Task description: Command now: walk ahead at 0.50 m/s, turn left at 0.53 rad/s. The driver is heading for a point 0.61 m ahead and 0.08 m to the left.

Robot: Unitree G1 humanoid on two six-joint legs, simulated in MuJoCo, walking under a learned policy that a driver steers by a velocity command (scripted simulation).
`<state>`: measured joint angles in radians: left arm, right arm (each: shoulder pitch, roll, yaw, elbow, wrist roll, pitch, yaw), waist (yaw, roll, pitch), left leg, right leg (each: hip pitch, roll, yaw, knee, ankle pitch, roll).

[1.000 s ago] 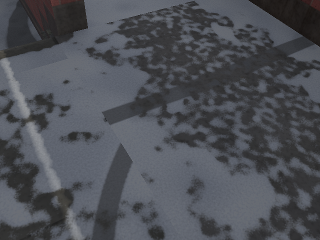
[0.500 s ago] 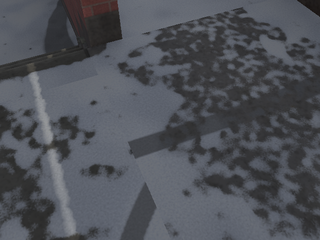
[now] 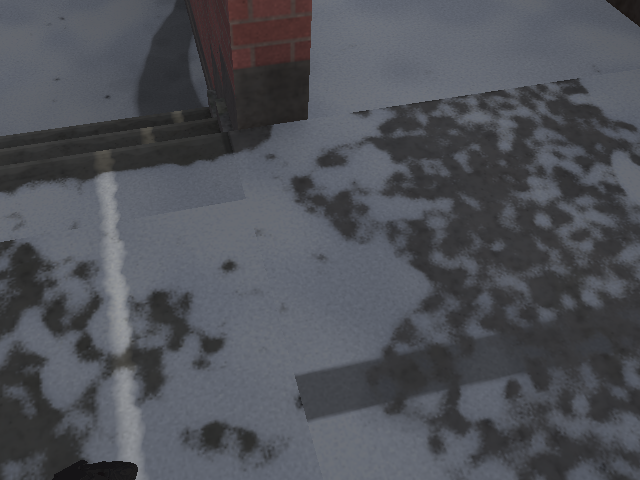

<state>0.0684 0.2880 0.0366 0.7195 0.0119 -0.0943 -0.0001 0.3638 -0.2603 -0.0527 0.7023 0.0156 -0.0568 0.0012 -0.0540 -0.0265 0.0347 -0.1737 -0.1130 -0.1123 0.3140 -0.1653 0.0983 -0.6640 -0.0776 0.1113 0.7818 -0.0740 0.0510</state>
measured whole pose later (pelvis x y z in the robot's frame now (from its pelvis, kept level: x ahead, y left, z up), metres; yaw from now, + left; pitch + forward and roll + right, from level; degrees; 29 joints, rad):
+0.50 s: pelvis +0.26 -0.03 +0.00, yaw +18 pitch +1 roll -2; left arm 0.31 0.28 0.06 0.81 0.01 -0.09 -0.01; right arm 0.19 -0.32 -0.07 0.63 0.02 -0.02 0.01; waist 0.06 0.05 0.04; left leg -0.70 0.09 -0.07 1.00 -0.17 -0.01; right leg -0.08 0.03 -0.11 0.28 -0.22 -0.03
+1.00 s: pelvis +0.46 +0.11 +0.00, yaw +31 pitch +2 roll +0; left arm 0.13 0.32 0.04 0.76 0.01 -0.04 0.02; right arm 0.22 -0.27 -0.04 0.67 -0.01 -0.04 0.01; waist -0.02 -0.04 0.08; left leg -0.25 -0.08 -0.01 0.37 -0.14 0.09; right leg -0.62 -0.09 0.04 0.96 -0.25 0.08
